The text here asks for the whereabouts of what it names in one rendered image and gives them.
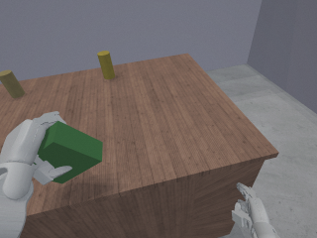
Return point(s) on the robot right forearm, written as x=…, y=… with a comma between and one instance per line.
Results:
x=263, y=230

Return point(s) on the robot left forearm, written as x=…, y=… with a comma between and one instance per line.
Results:
x=16, y=189

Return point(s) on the left robot hand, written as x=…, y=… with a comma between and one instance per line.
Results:
x=23, y=143

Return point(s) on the sponge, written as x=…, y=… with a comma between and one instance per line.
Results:
x=63, y=146

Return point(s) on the right robot hand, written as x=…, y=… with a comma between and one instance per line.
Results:
x=253, y=210

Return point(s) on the table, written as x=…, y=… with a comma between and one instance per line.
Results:
x=174, y=147

